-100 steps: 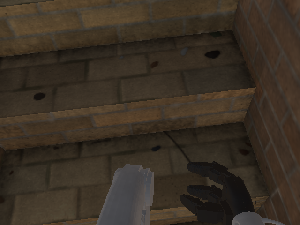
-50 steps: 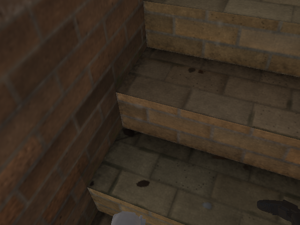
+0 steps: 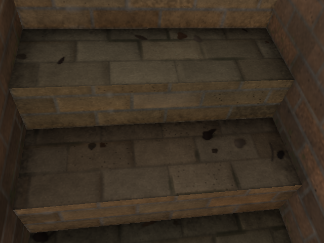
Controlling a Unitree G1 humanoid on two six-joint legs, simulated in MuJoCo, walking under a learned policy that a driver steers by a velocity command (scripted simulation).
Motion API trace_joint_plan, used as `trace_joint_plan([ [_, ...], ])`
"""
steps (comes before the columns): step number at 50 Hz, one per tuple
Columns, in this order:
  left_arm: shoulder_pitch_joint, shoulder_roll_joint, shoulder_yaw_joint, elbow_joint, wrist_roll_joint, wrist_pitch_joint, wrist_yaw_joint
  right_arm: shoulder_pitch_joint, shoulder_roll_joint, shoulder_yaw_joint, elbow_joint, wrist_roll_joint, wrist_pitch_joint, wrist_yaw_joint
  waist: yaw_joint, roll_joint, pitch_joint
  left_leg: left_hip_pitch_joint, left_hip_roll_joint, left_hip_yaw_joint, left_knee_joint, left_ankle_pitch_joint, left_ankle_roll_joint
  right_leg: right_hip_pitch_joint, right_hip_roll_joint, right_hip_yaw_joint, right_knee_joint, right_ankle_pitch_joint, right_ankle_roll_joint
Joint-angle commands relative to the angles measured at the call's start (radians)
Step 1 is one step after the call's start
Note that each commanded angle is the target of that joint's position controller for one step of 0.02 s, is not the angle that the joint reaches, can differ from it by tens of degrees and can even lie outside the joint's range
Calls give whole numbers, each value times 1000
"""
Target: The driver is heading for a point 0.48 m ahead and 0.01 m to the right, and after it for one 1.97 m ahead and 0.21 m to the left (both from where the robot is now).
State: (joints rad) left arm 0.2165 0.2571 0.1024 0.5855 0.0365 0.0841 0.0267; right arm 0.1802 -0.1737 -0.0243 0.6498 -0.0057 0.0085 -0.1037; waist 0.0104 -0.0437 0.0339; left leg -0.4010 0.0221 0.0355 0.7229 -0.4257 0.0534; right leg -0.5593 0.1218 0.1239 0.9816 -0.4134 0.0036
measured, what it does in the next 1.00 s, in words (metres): climbs: right foot 0.19 m higher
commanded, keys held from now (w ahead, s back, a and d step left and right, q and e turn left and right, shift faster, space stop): w+e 0.26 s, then w+q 0.58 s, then q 0.16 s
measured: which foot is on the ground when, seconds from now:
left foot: down 0.00-0.52, up 0.54-1.00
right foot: up 0.00-0.50, down 0.52-1.00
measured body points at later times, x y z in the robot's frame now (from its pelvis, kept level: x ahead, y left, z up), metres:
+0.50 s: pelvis +0.16 -0.12 +0.03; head +0.21 -0.13 +0.48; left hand +0.44 +0.03 -0.03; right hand +0.06 -0.37 -0.10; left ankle +0.01 +0.08 -0.70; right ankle +0.30 -0.31 -0.51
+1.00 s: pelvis +0.35 -0.11 +0.21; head +0.37 -0.12 +0.66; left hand +0.40 +0.17 +0.10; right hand +0.54 -0.33 +0.12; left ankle +0.42 +0.05 -0.18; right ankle +0.31 -0.33 -0.52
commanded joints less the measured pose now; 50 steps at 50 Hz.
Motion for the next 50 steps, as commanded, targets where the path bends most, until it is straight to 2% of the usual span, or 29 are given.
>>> trace_joint_plan([
  [1, 3, 33, 2, -86, 47, -12, -15, -43, -230, -73, -90, -20, -55, 21, -24, 482, -241, 300, 349, -637, -413, -552, 137, -443, -3, -8, 834, 28, -17],
  [2, -158, 31, -8, -132, 56, -9, -17, -92, -200, -61, -83, -8, -58, 29, -39, 401, -41, 217, 349, -584, -462, -636, 126, -663, -17, 7, 914, 133, -5],
  [4, -143, 2, -17, -86, 51, 0, -42, 24, -117, -28, -19, -14, -69, 33, -59, 213, -23, 234, 234, -369, -387, -391, 118, -641, 5, -21, 995, 185, -11],
  [6, -190, -30, -37, -105, 36, -10, -60, 192, -153, -46, 66, -14, -111, 31, -72, 121, -13, 330, 239, -333, -414, -390, 120, -692, -15, -4, 902, 178, -24],
  [9, -150, -51, -29, -83, 49, 20, -61, 188, -140, -44, 97, -2, -141, 41, -38, 179, -42, 351, 269, -302, -431, -283, 124, -716, -4, -13, 1124, 207, -44],
  [10, -160, -68, -33, -95, 48, 33, -48, 168, -182, -51, 82, 0, -147, 42, -5, 198, 24, 273, 299, -283, -466, -293, 109, -738, -22, -17, 1170, 204, -43],
  [13, -190, -90, -41, -110, 33, 43, -27, 165, -189, -59, 100, -4, -170, 33, 27, 180, 109, 201, 331, -219, -496, -320, 112, -830, -32, 23, 1241, 200, -52],
  [14, -221, -78, -32, -119, 21, 39, -25, 163, -187, -54, 116, -8, -172, 35, 24, 202, 146, 187, 349, -219, -559, -302, 136, -831, -41, 54, 1211, 185, -55],
  [16, -274, -77, -27, -128, 34, 39, 1, 228, -209, -63, 150, -7, -185, 44, 4, 188, 168, 284, 384, -219, -592, -275, 153, -942, -56, 64, 1269, 103, -71],
  [18, -316, -123, -55, -154, 38, 9, 5, 319, -202, -68, 229, -27, -189, 41, -6, 202, 179, 423, 402, -194, -605, -200, 157, -1079, -106, 76, 1332, 8, -96],
  [21, -415, -122, -74, -207, 1, -25, -13, 284, -184, -64, 254, -19, -182, 37, 3, 118, 164, 385, 333, -78, -697, -89, 119, -978, -247, -90, 1043, -52, -98],
  [22, -389, -78, -60, -244, -43, -38, -7, 217, -197, -73, 238, 28, -161, 66, 29, 232, 202, 283, 226, 19, -763, 54, 129, -800, -305, -101, 726, -221, -118],
  [23, -347, -67, -75, -233, -70, -35, -22, 117, -185, -69, 199, 38, -142, 75, 48, 111, 137, 26, 142, 106, -839, 172, 139, -281, -299, -240, 239, -89, -126],
  [24, -293, -95, -62, -216, -107, -31, -12, 264, -245, -78, 231, 68, -137, 84, 19, 86, -57, 70, 185, 10, -744, 628, 191, 108, -206, -281, 200, -63, -132],
  [25, 56, -87, -30, -101, -99, -27, 7, 309, -349, -89, 261, 61, -119, 99, 132, 206, -331, 210, 226, 45, -450, 1304, 157, 377, -75, -344, 272, -122, -115],
  [26, 196, -30, -16, -67, -72, -41, 20, 322, -395, -96, 261, 87, -127, 125, 218, 144, -437, 219, 182, 4, -152, 1323, 99, 521, -81, -224, 68, 73, -86],
  [27, 291, 152, 40, -45, -5, -45, 66, 188, -266, -78, 107, 134, -133, 145, 251, -187, -487, -131, -20, -62, 288, 812, -10, 643, -393, 429, -373, 18, -137],
  [28, 235, 264, 62, -76, 16, -47, 101, 177, -200, -86, 62, 74, -128, 161, 208, -296, -622, -96, -148, -199, 834, 284, -30, 517, -613, 955, -744, -112, -182],
  [29, 104, 251, 47, -83, 11, -66, 102, 165, -112, -83, 45, 29, -108, 144, 122, -258, -579, -153, -131, -360, 1166, 370, -48, 391, -601, 899, -749, -239, -166],
  [30, -16, 214, 44, -79, 19, -76, 120, 78, -65, -73, -28, -9, -74, 127, 28, -257, -466, -248, -70, -266, 1224, 441, -31, 294, -554, 691, -665, -412, -141],
  [32, -76, 32, -6, 14, -7, -98, 151, -9, -21, -52, -74, -74, -12, 115, -48, -141, -161, -465, -62, -174, 1297, 535, 0, 115, -493, 336, -405, -361, -120],
  [33, -37, -14, -26, 42, 2, -107, 148, -31, -55, -56, -59, -70, 16, 122, -43, -86, -110, -497, -60, -153, 1333, 502, 8, 79, -495, 225, -380, -274, -116],
  [35, 45, -16, -22, 113, 28, -151, 117, -8, -13, -35, -42, -66, 40, 97, -36, -28, -74, -661, -68, -230, 1481, 457, -16, 138, -540, 148, -434, 57, -97],
  [38, -14, 20, -17, 147, -15, -214, 91, 64, -30, -50, -57, -47, 89, 83, -117, -55, -37, -657, -37, -277, 1285, 359, -1, 152, -537, -81, -563, 204, -62],
  [42, 69, 115, 1, 170, -4, -204, 85, -47, 27, -42, -96, -39, 125, 80, -64, -76, 38, -856, -47, -191, 1540, 226, -15, 259, -586, -158, -663, 136, -102],
  [43, 83, 118, -9, 182, -38, -205, 72, -49, 40, -35, -116, -45, 115, 57, -85, -187, 45, -932, -40, -173, 1521, 166, -1, 321, -547, -183, -738, -124, -128],
  [45, 122, 144, -5, 187, -18, -207, 73, -114, 4, -43, -156, -50, 125, 52, -59, -147, 100, -1018, -29, -189, 1543, 120, -3, 377, -581, -188, -805, -225, -122],
  [47, 170, 150, -8, 216, 8, -210, 61, -166, 36, -22, -221, -67, 130, 72, -49, -114, 71, -1137, 22, -193, 1552, 15, 20, 548, -566, -223, -798, -153, -111],
  [50, 162, 205, 9, 187, 19, -210, 51, -236, -2, -36, -276, -30, 109, 89, -20, -162, 47, -1096, 47, -178, 1424, -66, 34, 599, -579, -281, -854, -90, -117],
])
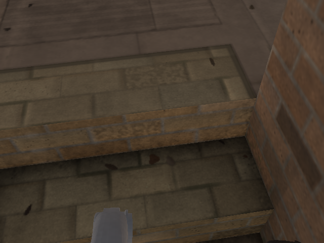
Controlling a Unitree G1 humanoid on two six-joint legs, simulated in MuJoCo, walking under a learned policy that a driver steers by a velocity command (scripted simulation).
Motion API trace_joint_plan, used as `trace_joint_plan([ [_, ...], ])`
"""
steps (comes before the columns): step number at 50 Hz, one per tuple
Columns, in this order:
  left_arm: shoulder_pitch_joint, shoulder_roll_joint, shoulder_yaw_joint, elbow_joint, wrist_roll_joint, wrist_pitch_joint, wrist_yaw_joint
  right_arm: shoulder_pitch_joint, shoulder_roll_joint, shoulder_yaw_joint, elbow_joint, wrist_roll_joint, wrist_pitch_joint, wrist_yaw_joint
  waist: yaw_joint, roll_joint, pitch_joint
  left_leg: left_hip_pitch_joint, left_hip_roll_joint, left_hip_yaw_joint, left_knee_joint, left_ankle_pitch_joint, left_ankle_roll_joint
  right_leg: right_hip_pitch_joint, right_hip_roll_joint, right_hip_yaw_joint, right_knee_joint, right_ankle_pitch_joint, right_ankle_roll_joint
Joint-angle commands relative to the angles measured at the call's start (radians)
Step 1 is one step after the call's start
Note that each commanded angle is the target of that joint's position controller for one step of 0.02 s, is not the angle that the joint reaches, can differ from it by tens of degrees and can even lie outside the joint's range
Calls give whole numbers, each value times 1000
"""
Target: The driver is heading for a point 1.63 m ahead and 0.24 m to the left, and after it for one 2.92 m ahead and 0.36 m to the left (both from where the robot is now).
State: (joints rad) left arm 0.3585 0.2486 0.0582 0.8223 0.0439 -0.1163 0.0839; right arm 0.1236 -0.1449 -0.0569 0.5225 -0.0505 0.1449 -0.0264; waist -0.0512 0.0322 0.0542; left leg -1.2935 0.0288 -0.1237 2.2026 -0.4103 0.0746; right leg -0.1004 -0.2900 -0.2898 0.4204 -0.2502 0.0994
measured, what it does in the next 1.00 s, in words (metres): climbs: left foot 0.19 m higher, then right foot 0.19 m higher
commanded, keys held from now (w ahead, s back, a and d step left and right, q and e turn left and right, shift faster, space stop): q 0.44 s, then e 0.56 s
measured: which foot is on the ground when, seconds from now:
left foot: up 0.00-0.08, down 0.10-0.98, up 1.00-1.00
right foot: down 0.00-0.12, up 0.14-0.90, down 0.92-1.00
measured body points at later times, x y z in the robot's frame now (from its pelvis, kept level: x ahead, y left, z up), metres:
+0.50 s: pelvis +0.18 +0.12 +0.18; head +0.23 +0.16 +0.62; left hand +0.28 +0.37 +0.05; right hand +0.38 -0.07 +0.08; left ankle +0.21 +0.20 -0.54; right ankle +0.26 +0.01 -0.32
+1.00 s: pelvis +0.35 +0.08 +0.25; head +0.41 +0.08 +0.69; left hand +0.58 +0.27 +0.17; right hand +0.37 -0.18 +0.11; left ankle +0.22 +0.19 -0.47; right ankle +0.43 -0.02 -0.35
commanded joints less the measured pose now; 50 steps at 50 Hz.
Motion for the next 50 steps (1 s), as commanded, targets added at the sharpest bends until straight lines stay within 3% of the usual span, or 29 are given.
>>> trace_joint_plan([
  [1, -21, 225, 48, -60, -23, 1, 0, -145, -10, 23, -176, 31, -22, 34, -10, -278, 18, -70, 116, 20, -407, -184, 56, 110, -125, 45, -334, -233, -183],
  [3, -106, 260, 56, -107, -42, 15, 11, -72, 19, 45, -167, 54, 0, 51, -30, -282, -48, 479, 109, 173, -718, -220, 94, -139, -96, -57, -456, -48, -188],
  [4, -120, 261, 49, -107, -52, 28, 7, 51, -36, 25, -125, 56, 3, 44, -64, -258, -128, 685, 21, 288, -746, -334, 98, -112, -108, -73, -379, 370, -220],
  [5, -173, 253, 42, -132, -57, 45, -20, 209, -107, -15, -59, 62, -23, 24, -133, -203, -215, 839, -75, 245, -789, -291, 145, -79, -55, -58, -3, 1054, -252],
  [6, -215, 234, 42, -159, -73, 41, -49, 350, -151, -41, -21, 31, -45, 36, -199, -123, -259, 873, -180, 51, -1143, -184, 157, -95, -18, 42, 445, 1099, -200],
  [7, -303, 114, 22, -292, -74, 48, -95, 281, -324, -82, -51, 30, -50, 18, -152, 432, -232, 838, 3, -644, -1794, -619, 141, -505, 285, 124, 894, -15, -81],
  [8, -129, 30, 11, -294, -1, 56, -105, 63, -369, -87, -107, 66, -64, -22, 33, 510, -302, 771, 101, -834, -2010, -759, 24, -464, 295, 458, 1217, -9, -105],
  [9, -75, 18, 22, -279, 12, 60, -113, -47, -347, -73, -109, 44, -66, -38, 99, 504, -348, 750, 97, -799, -1965, -848, -26, -463, 310, 504, 1372, 55, -120],
  [11, -71, -19, 6, -256, 52, 73, -76, -60, -198, -45, -34, 24, -78, -35, 148, 328, -161, 684, 10, -486, -1636, -581, 7, -614, 286, 437, 1370, 199, -143],
  [12, -71, -10, 2, -214, 42, 68, -73, -98, -115, -25, -26, 14, -84, -36, 129, 290, -141, 669, -27, -353, -1518, -419, 43, -631, 299, 404, 1392, 289, -154],
  [14, -154, 7, 7, -198, 21, 65, -62, -14, -90, -19, 14, 29, -108, -33, 40, 260, -167, 822, 7, -382, -1532, -95, 92, -757, 338, 388, 1571, 265, -148],
  [16, -194, 21, -1, -203, 18, 69, -57, 55, -122, -38, 52, 55, -134, -51, 12, 149, -139, 945, 36, -410, -1554, 110, 80, -861, 332, 417, 1558, 163, -125],
  [19, -270, -1, -17, -253, 5, 78, -66, 128, -143, -60, 81, 30, -156, -70, -18, 36, -101, 1049, 57, -355, -1621, 417, 57, -951, 289, 379, 1428, 35, -114],
  [21, -304, -32, -29, -234, 0, 87, -73, 143, -105, -46, 59, 19, -129, -80, -48, -8, -109, 1126, 71, -331, -1662, 605, 56, -984, 290, 330, 1307, 23, -97],
  [23, -240, -35, -11, -179, -22, 83, -74, 141, -108, -46, 58, 14, -135, -82, -47, -4, -144, 1107, 84, -245, -1650, 862, 96, -950, 312, 283, 1437, 91, -101],
  [26, -272, -111, -29, -205, -22, 74, -51, 223, -151, -43, 128, 18, -165, -78, -55, -21, -123, 1222, 151, -299, -1737, 760, 191, -1208, 335, 316, 1786, -72, -102],
  [30, -285, -112, -41, -220, -16, 90, -43, 238, -132, -19, 189, 35, -199, -67, -32, -64, -27, 1217, 173, -258, -1841, 464, 194, -1326, 355, 405, 1873, -142, -112],
  [36, -413, -125, -74, -329, 1, 148, -52, 310, -126, -3, 225, 35, -186, -83, -60, 22, -49, 1324, 171, -169, -1928, 500, 193, -1314, 326, 358, 1675, -235, -124],
  [38, -428, -121, -75, -359, 3, 159, -62, 324, -157, -11, 228, 32, -180, -89, -53, 51, -70, 1393, 195, -163, -1926, 583, 209, -1312, 297, 352, 1635, -268, -117],
  [40, -421, -110, -67, -381, 1, 168, -56, 356, -172, -12, 248, 35, -206, -105, -49, 74, -51, 1450, 215, -155, -1918, 638, 199, -1342, 284, 393, 1616, -339, -114],
  [41, -440, -125, -79, -411, 15, 175, -61, 362, -188, -15, 236, 44, -213, -114, -37, 100, -73, 1480, 253, -163, -1930, 729, 182, -1310, 247, 449, 1586, -426, -155],
  [42, -457, -139, -93, -417, -2, 188, -73, 339, -226, -26, 228, 51, -196, -108, -16, 81, -90, 1499, 228, -65, -2023, 719, 183, -1200, 217, 309, 1258, -497, -180],
  [44, -534, -151, -94, -419, -43, 206, -87, 384, -197, -17, 234, 55, -174, -102, -66, 114, -76, 1408, 219, -11, -2107, 826, 192, -956, 243, 180, 1007, -596, -211],
  [45, -472, -165, -93, -411, -70, 212, -79, 318, -193, -14, 242, 54, -180, -93, 0, 164, -120, 1314, 189, 52, -2068, 1183, 184, -687, 289, 167, 847, -583, -234],
  [46, -277, -130, -68, -334, -90, 190, -78, 330, -252, -20, 244, 74, -209, -54, 54, 142, -293, 1259, 200, 120, -1897, 1930, 146, -363, 391, 71, 826, -257, -260],
  [47, -137, -48, -39, -307, -69, 172, -76, 297, -318, -31, 224, 87, -233, -17, 131, 139, -421, 1196, 163, 160, -1740, 1929, 72, -180, 401, 212, 727, -117, -292],
  [48, -58, 7, -10, -299, -34, 179, -62, 220, -341, -38, 185, 109, -249, 8, 223, -52, -486, 1061, 107, 141, -1521, 1629, 12, -42, 323, 448, 594, -62, -325],
  [49, -15, 107, 23, -292, -11, 205, -43, 96, -317, -36, 110, 93, -253, 28, 273, -344, -501, 847, -62, 139, -1112, 844, -19, 13, 165, 867, 286, -72, -435],
  [50, -103, 140, 46, -278, -30, 217, -22, 43, -230, -35, 105, 60, -233, 44, 214, -350, -458, 719, -172, 14, -678, 138, -63, -99, 65, 1120, 110, 16, -485],
])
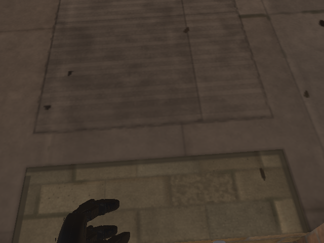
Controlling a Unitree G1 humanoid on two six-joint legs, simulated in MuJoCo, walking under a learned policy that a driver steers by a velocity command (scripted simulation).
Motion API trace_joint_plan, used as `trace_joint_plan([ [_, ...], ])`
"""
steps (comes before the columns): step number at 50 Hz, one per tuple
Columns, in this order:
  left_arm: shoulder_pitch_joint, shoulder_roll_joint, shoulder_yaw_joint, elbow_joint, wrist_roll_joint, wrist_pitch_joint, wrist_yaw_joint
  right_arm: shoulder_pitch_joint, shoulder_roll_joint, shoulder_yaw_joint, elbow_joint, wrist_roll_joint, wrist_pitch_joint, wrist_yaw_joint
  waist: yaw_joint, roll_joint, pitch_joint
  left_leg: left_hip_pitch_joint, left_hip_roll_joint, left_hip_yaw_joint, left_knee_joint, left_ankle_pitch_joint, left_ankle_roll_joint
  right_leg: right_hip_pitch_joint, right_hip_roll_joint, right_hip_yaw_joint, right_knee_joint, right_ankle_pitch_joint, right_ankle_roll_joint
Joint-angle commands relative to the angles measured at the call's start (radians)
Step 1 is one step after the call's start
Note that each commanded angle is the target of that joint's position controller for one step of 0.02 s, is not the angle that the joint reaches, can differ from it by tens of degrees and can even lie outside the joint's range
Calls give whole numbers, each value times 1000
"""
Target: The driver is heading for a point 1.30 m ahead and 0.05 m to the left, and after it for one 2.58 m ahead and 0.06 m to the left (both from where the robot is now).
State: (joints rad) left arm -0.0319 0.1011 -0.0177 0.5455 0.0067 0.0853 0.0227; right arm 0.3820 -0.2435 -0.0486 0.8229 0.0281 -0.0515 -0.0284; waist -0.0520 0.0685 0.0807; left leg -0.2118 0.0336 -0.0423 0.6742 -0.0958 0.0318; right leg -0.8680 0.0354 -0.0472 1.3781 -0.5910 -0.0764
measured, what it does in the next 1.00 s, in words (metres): climbs: left foot, then right foot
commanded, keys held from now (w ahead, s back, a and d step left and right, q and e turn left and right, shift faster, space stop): e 0.26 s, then no key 0.04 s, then q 0.70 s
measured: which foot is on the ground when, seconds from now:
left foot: up 0.00-0.40, down 0.42-0.98, up 1.00-1.00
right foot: down 0.00-0.44, up 0.46-0.98, down 1.00-1.00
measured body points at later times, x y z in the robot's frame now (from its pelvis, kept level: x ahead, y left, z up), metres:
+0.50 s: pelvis +0.13 +0.01 +0.14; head +0.16 +0.04 +0.58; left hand +0.28 +0.22 +0.00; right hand +0.19 -0.22 +0.02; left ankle +0.16 +0.08 -0.60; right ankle +0.07 -0.11 -0.56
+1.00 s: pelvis +0.16 -0.02 +0.13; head +0.21 -0.05 +0.58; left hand +0.32 +0.23 +0.06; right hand +0.34 -0.28 +0.01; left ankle +0.16 +0.09 -0.60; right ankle +0.18 -0.12 -0.60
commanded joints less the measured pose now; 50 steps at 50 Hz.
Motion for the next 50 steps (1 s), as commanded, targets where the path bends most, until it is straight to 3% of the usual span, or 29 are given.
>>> trace_joint_plan([
  [1, 183, 215, 109, -4, -6, -2, 50, -177, -42, -26, -197, -67, -17, 44, 125, -222, -355, -444, -132, -143, 1060, -208, -8, 510, -249, 818, -799, 347, -277],
  [3, 105, 136, 89, 41, 2, -48, 50, -142, 53, 4, -211, -83, 21, 5, 11, -74, -71, -580, -94, -99, 1096, -195, 6, 301, -164, 603, -704, 199, -214],
  [4, 87, 109, 81, 56, 5, -64, 47, -106, 65, 12, -203, -90, 36, 0, -12, -77, -54, -616, -104, -85, 1137, -166, 2, 294, -118, 519, -700, 181, -186],
  [5, 96, 83, 70, 75, -2, -77, 34, -57, 58, 9, -180, -76, 49, -2, -22, -112, -43, -636, -118, -63, 1189, -138, -13, 278, -91, 463, -682, 270, -172],
  [8, 154, 104, 80, 110, 2, -95, 31, -91, 47, 14, -193, -63, 69, -3, -8, -179, -70, -711, -94, -53, 1173, -106, -35, 388, -66, 343, -716, 503, -169],
  [11, 195, 131, 84, 95, 14, -96, 56, -217, 43, 29, -230, -48, 80, 1, 22, -137, -73, -694, -59, 24, 925, -131, -60, 437, -95, 385, -791, 668, -168],
  [12, 217, 143, 91, 98, 34, -100, 70, -204, 58, 33, -220, -50, 67, 2, 38, -138, -119, -674, -71, 47, 928, -123, -63, 504, -117, 381, -802, 867, -169],
  [14, 255, 190, 110, 84, 38, -120, 82, -244, 41, 35, -233, -39, 31, 6, 72, -204, -155, -555, -41, 66, 648, -158, -39, 550, -159, 351, -874, 1114, -141],
  [16, 244, 188, 115, 87, 35, -135, 83, -208, 60, 32, -215, -18, 16, 12, 67, -280, -239, -412, -14, 34, 523, -143, 8, 625, -173, 301, -898, 1131, -139],
  [18, 219, 167, 109, 74, -2, -149, 73, -145, 79, 31, -190, -13, 13, 24, 37, -275, -253, -178, -23, 46, 209, -81, 34, 614, -124, 218, -915, 1201, -103],
  [20, 285, 167, 98, 99, -34, -149, 58, 1, 83, 25, -99, 7, 12, 16, -12, -182, -294, -71, -56, 96, -310, 168, 29, 899, -96, 197, -791, 1306, -63],
  [21, 331, 167, 101, 98, -36, -143, 44, 41, 74, 20, -48, -14, 6, 10, 14, -101, -261, 36, -82, 89, -435, 205, 27, 854, -82, 184, -703, 1119, -37],
  [22, 423, 131, 100, 92, -36, -125, 27, -5, 59, 16, -49, -27, -4, 11, 95, 80, -230, 210, 81, -128, -308, 626, 53, 591, -26, 161, -575, 491, 23],
  [23, 457, 106, 85, 117, -30, -100, 11, -50, 60, 28, -65, -30, 1, 8, 120, 215, -228, 277, 223, -294, -278, 764, 161, 406, 20, 117, -435, 115, 84],
  [26, 343, 152, 89, 106, -5, -52, 34, -172, 38, 7, -145, -37, 24, 2, 95, 54, -134, -3, 150, -342, -421, -173, 198, 378, -35, 92, -281, 157, 108],
  [27, 297, 165, 87, 74, -10, -36, 38, -140, -20, -20, -122, -43, 38, -5, 86, 70, -69, -17, 92, -301, -440, -301, 178, 324, -13, 32, -292, 172, 101],
  [29, 260, 166, 79, 59, -17, -26, 49, -94, -37, -33, -110, -43, 46, -22, 51, 65, -19, 5, 91, -350, -466, -362, 148, 245, -14, 24, -268, 228, 96],
  [33, 259, 126, 67, 66, -13, -57, 52, -75, -27, -33, -124, -44, 45, -29, 29, 56, -64, 29, 104, -345, -443, -182, 138, 280, 2, 55, -362, 171, 96],
  [37, 241, 127, 76, 54, 9, -90, 49, -85, -75, -57, -156, -43, 21, -29, 14, 78, -175, 99, 161, -400, -304, 484, 249, 228, 21, 65, -109, 189, 76],
  [38, 233, 136, 83, 45, 13, -94, 50, -96, -94, -61, -168, -44, 16, -26, 15, 48, -218, 115, 191, -437, -290, 546, 309, 172, 27, 91, 94, 163, 76],
  [40, 205, 147, 79, 20, 21, -101, 37, -124, -96, -57, -191, -47, 23, -37, 30, -45, -188, 101, 175, -423, -302, 359, 314, 94, 3, 125, 128, 176, 88],
  [41, 178, 159, 83, 14, 4, -105, 35, -128, -109, -62, -202, -71, 36, -42, 11, 47, -182, 119, 134, -346, -298, 526, 307, 75, -3, 100, 132, 130, 94],
  [44, 151, 137, 57, -6, 2, -108, 18, -129, -98, -60, -211, -61, 53, -52, 6, 8, -173, 130, 73, -288, -287, 698, 223, 188, -19, 82, -269, 94, 87],
  [45, 165, 131, 54, 0, -10, -103, 18, -144, -111, -64, -221, -59, 55, -48, 9, 28, -194, 102, 65, -281, -288, 741, 200, 292, -4, 74, -395, 84, 80],
  [46, 203, 132, 56, -1, -29, -102, 28, -189, -113, -73, -235, -71, 59, -38, 25, 127, -240, 73, 60, -307, -256, 815, 177, 399, 0, 70, -465, 141, 60],
  [47, 284, 147, 63, 20, -41, -102, 37, -225, -119, -74, -247, -71, 69, -23, 65, 126, -257, 43, 48, -299, -239, 786, 153, 503, -3, 76, -606, 210, 53],
  [48, 326, 148, 66, 42, -49, -106, 43, -249, -118, -75, -254, -57, 80, -14, 104, 68, -255, 36, 16, -298, -202, 733, 111, 607, -5, 72, -856, 391, 55],
  [49, 344, 176, 75, 73, -29, -107, 52, -228, -81, -73, -243, -35, 75, 1, 106, -62, -216, -38, -75, -221, -71, 437, 51, 745, -22, 85, -1091, 624, 62],
  [50, 298, 243, 85, 80, -4, -110, 63, -158, -11, -66, -236, -23, 75, 21, 46, -310, -209, -343, -201, -97, 232, -312, -13, 962, -201, 209, -1039, 1064, 47],
])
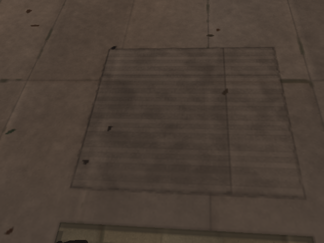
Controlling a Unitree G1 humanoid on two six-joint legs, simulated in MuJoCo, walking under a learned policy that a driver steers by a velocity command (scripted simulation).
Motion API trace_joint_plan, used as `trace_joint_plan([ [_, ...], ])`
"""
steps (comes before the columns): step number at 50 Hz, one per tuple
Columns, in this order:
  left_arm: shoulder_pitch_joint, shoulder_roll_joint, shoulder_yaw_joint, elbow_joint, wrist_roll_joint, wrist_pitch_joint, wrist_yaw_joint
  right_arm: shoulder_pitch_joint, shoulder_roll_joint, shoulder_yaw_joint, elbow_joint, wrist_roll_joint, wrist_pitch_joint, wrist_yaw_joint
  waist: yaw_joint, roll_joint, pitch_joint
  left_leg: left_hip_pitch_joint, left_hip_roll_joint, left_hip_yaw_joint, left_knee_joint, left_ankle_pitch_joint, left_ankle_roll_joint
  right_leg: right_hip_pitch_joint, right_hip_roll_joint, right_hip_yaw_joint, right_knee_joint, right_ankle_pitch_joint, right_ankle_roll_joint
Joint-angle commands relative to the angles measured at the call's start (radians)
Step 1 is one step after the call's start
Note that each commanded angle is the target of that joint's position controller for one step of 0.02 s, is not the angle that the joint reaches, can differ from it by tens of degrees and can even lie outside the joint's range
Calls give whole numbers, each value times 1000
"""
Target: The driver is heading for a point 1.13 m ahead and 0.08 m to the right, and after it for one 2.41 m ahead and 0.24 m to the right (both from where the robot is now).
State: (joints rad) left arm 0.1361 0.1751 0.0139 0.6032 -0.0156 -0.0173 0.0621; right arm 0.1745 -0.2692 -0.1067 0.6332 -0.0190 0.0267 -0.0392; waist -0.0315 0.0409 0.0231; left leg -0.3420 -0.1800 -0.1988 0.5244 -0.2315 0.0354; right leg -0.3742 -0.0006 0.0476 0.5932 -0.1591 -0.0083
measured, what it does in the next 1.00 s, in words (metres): walks ahead: left foot, then right foot 0.19 m higher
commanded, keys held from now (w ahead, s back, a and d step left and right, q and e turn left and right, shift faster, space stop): q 0.14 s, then no key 0.10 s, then e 0.20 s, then w+e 0.56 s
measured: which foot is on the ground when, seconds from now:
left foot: up 0.00-0.46, down 0.48-1.00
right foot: down 0.00-0.50, up 0.52-0.98, down 1.00-1.00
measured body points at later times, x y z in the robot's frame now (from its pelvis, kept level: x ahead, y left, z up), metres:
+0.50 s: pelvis +0.00 +0.02 +0.00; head +0.00 +0.00 +0.45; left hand +0.07 +0.25 -0.12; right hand +0.14 -0.18 -0.14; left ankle -0.01 +0.13 -0.74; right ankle +0.01 -0.10 -0.73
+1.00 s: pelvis +0.14 -0.03 +0.02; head +0.21 -0.03 +0.46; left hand +0.44 +0.07 -0.05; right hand +0.02 -0.25 -0.11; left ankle -0.01 +0.13 -0.72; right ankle +0.26 -0.14 -0.55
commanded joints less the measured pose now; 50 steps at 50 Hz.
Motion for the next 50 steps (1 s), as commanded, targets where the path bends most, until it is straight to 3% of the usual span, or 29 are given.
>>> trace_joint_plan([
  [1, 155, 194, 47, -25, 25, -9, 24, 122, 48, 3, -39, -16, 10, 30, 32, -308, -270, -288, -36, 77, 793, -382, -59, 439, -412, 273, -106, 1084, -86],
  [2, 69, 200, 48, -83, 27, -11, 21, 185, -37, -18, -15, -45, 14, 28, -6, -331, -378, -263, 14, 45, 1048, -385, -85, 350, -470, 348, -100, 962, -225],
  [3, -42, 164, 49, -122, 30, -18, 25, 116, -73, -26, -24, -54, 31, 16, -7, -310, -323, -335, 56, 110, 1302, -310, -80, 219, -442, 382, -172, 411, -301],
  [4, -72, 95, 26, -114, 34, -13, 30, -9, -84, -16, -42, -60, 48, 19, -6, -167, -157, -459, 97, 126, 1333, -188, -73, 139, -326, 311, -222, -98, -258],
  [7, 83, 149, 55, -11, 20, -44, 28, -131, -27, 20, -99, -19, 80, 55, 38, -65, -1, -604, 82, 113, 1219, -101, -65, 202, -244, 199, -253, -196, -209],
  [10, 137, 123, 52, 33, 5, -66, 15, -103, 4, 27, -85, -17, 97, 59, 40, -112, -42, -589, 67, 95, 1195, -106, -61, 276, -253, 171, -237, 22, -221],
  [15, 74, 50, 21, 58, 7, -78, 12, -2, 41, 45, -28, -20, 120, 42, -26, -155, -77, -344, 113, 112, 802, -28, -60, 147, -214, 92, -278, -31, -192],
  [18, 16, 44, 19, 53, 20, -62, 25, 36, 77, 74, 20, 23, 120, 38, -22, -277, -102, -42, 156, 231, 372, -160, -40, 89, -158, 49, -308, -52, -167],
  [21, 104, 90, 49, 68, 33, -44, 17, 4, 68, 80, 25, 26, 87, 2, 52, -310, -24, 26, 152, 301, 110, -176, -1, 84, -219, 154, -280, 1, -186],
  [23, 136, 93, 62, 97, 11, -24, 14, 69, 71, 80, 75, 19, 49, -16, 39, -235, 7, 86, 167, 303, -137, -85, 37, 66, -193, 166, -193, -72, -170],
  [24, 193, 91, 78, 127, -5, -15, 6, 109, 51, 78, 76, -8, 21, -18, 51, -133, -11, 161, 196, 241, -156, -63, 43, 25, -160, 155, -107, -154, -148],
  [25, 240, 79, 85, 142, -10, -12, -11, 172, 25, 73, 79, -16, -18, -10, 29, -13, -40, 262, 327, 81, -192, -21, 58, -79, -89, 122, 72, -306, -126],
  [26, 166, 69, 81, 117, -26, -15, -11, 141, -24, 51, 48, -1, -29, -2, 14, 214, -5, 223, 409, -95, -268, -196, 112, -246, -7, 9, 147, -297, -92],
  [27, 120, 76, 90, 110, -14, -25, -15, 173, -20, 39, 49, 9, -42, -5, -20, 231, 10, 181, 492, -232, -374, -417, 182, -286, -14, -11, 361, -297, -66],
  [28, 51, 82, 98, 77, 8, -22, -20, 203, -43, 24, 52, 12, -56, -9, -47, 222, 34, 199, 555, -312, -417, -498, 260, -412, 7, -35, 707, -336, -57],
  [29, 20, 47, 101, 88, 17, -23, -17, 172, -32, 28, 51, 7, -62, -10, -38, 139, 50, 208, 552, -264, -376, -334, 294, -521, 16, 28, 1074, -294, -54],
  [30, -16, 0, 95, 70, 14, -32, -8, 159, -79, 10, 59, -8, -76, -12, -39, 76, 45, 236, 553, -193, -353, -236, 324, -662, 27, 79, 1378, -267, -72],
  [31, -33, -24, 83, 42, 10, -45, -9, 183, -53, 15, 97, -33, -93, -3, -15, 26, 49, 261, 529, -105, -351, -294, 282, -762, 30, 94, 1471, -221, -84],
  [33, -42, -34, 69, 19, 20, -57, -30, 241, -2, 28, 162, -44, -116, 4, -13, -4, 2, 365, 505, -44, -335, -364, 216, -905, 54, 78, 1622, -198, -119],
  [36, -124, -67, 42, -28, 36, -27, -47, 305, 23, 41, 227, -46, -153, -14, -12, -4, 58, 350, 518, 36, -317, -343, 153, -1072, 68, 96, 1727, -235, -123],
  [41, -181, -96, 17, -75, 39, 26, -24, 283, -53, 37, 269, -33, -199, 13, 44, 31, 97, 177, 507, 186, -401, -319, 124, -1110, 24, 51, 1660, -218, -123],
  [43, -356, -79, 10, -163, 21, 43, -36, 322, -36, 36, 300, -12, -179, 1, 22, 65, 130, 114, 469, 255, -585, -268, 137, -992, -34, -41, 1369, -242, -150],
  [44, -382, -70, 14, -199, 34, 56, -43, 337, -26, 39, 309, -21, -168, -2, 16, 11, 157, 176, 452, 277, -583, -256, 135, -1018, -31, -43, 1315, -250, -131],
  [45, -371, -104, -11, -225, 31, 76, -67, 371, -73, 31, 310, 8, -150, -22, 17, 47, 132, 246, 476, 304, -720, -93, 177, -917, -77, -140, 1083, -335, -156],
  [46, -381, -115, -15, -226, 37, 82, -77, 405, -59, 33, 314, 10, -132, -33, -11, 23, 111, 330, 471, 343, -722, 91, 183, -844, -79, -191, 952, -394, -165],
  [47, -296, -122, -9, -182, 43, 79, -79, 392, -59, 40, 300, 12, -120, -33, 13, -15, 39, 355, 455, 446, -621, 628, 173, -648, -19, -309, 858, -490, -183],
  [48, -203, -105, 0, -143, 49, 79, -76, 389, -120, 29, 279, 15, -118, -37, 57, 19, -63, 406, 469, 481, -438, 1302, 170, -489, 54, -374, 823, -547, -188],
  [49, -69, -78, 9, -101, 40, 77, -69, 345, -194, 13, 254, 30, -125, -36, 113, 136, -173, 470, 519, 457, -268, 1740, 161, -362, 104, -351, 773, -515, -197],
  [50, 143, 1, 25, -40, 34, 57, -62, 253, -227, 6, 223, 60, -128, -1, 204, 233, -341, 481, 501, 462, 3, 1900, 128, -111, 153, -263, 599, -381, -227],
])
Keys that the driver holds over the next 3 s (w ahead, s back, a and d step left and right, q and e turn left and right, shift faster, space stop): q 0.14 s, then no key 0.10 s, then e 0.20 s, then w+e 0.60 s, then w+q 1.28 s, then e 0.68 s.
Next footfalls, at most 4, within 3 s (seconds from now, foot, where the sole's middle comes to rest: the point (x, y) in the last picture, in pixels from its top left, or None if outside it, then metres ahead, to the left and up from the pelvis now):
0.48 left None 0.03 0.13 -0.77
1.00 right None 0.30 -0.15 -0.58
1.60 left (212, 181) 0.60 -0.13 -0.58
2.02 right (240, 100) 0.98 -0.30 -0.58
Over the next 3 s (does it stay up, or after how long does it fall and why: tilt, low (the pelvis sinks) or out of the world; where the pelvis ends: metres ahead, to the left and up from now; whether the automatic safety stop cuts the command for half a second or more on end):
stays up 1.03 -0.14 0.18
